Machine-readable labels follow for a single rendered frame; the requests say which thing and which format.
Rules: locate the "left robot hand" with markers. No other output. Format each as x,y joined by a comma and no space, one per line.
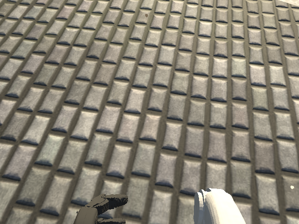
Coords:
99,205

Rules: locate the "robot right thigh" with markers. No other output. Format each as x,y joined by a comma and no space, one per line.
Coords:
215,206

